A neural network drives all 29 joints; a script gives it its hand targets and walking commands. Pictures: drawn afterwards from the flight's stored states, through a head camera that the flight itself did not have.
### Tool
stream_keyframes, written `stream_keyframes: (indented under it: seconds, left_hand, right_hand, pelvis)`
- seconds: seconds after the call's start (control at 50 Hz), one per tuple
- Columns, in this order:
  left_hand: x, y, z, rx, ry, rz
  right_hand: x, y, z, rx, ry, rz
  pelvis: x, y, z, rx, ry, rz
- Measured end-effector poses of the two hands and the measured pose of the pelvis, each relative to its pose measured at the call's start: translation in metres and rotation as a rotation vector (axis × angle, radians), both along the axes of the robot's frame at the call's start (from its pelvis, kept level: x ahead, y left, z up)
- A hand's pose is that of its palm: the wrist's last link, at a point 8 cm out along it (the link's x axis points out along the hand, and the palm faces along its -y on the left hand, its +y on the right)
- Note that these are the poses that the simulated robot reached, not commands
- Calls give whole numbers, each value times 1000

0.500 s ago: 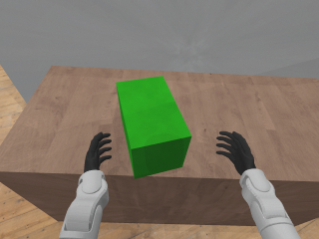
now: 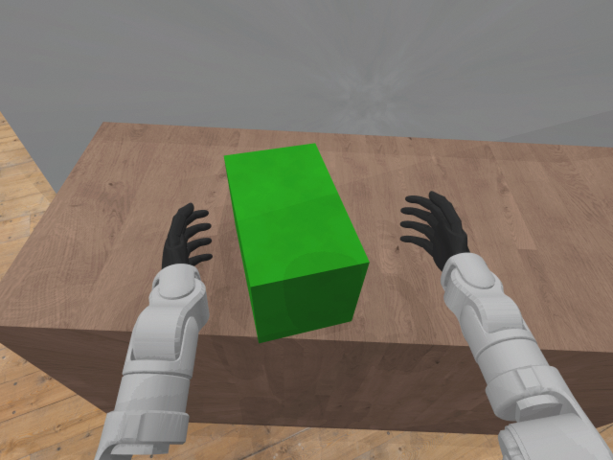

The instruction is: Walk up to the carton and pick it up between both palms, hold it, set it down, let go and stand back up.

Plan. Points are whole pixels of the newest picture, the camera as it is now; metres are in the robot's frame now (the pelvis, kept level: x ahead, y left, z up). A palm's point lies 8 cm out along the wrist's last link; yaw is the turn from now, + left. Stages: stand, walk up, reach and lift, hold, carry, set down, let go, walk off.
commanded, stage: reach and lift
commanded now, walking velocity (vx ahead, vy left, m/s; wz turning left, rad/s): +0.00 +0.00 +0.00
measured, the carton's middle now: (288, 239) +0.46 +0.04 -0.03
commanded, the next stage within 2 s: none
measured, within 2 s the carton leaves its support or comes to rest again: neither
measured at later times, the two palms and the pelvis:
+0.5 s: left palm (185, 221) +0.39 +0.17 +0.09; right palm (417, 191) +0.45 -0.15 +0.10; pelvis +0.01 +0.00 +0.00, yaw +0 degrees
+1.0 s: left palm (194, 229) +0.41 +0.17 +0.05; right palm (410, 194) +0.47 -0.15 +0.07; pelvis +0.00 +0.00 +0.00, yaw +0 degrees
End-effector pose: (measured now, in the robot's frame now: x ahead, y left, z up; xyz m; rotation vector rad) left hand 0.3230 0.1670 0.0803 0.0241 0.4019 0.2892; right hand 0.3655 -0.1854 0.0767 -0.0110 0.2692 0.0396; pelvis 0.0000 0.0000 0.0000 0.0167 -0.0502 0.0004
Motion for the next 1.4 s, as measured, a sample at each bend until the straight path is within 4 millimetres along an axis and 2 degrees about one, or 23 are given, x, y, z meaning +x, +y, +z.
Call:
stream_keyframes:
  seconds: [0.2, 0.34, 0.74, 0.82, 1.1, 1.22, 1.4]
  left_hand:
    - [29, -6, 4, 7, 20, -16]
    - [46, 1, 9, 2, -6, 8]
    - [90, 3, 16, -10, -47, 29]
    - [91, 5, 9, -10, -44, 33]
    - [80, 4, -52, -22, -28, 15]
    - [77, 4, -69, -13, -35, 8]
    - [80, 4, -81, -24, -52, 17]
  right_hand:
    - [35, 16, 13, -12, 12, 27]
    - [63, 27, 19, -21, 17, 35]
    - [109, 43, 38, -4, 7, 24]
    - [112, 43, 31, -12, 22, 17]
    - [104, 30, -23, -55, 68, -12]
    - [107, 35, -36, -70, 41, 23]
    - [110, 48, -53, -69, 51, 51]
  pelvis:
    - [-1, -1, 0, 0, 34, -1]
    - [3, 0, 0, -1, 84, -1]
    - [8, 1, -2, -3, 223, 0]
    - [8, 1, -2, -3, 234, 0]
    - [1, 2, -5, -3, 338, 0]
    - [2, 3, -7, -6, 396, -1]
    - [6, 4, -9, -6, 435, -1]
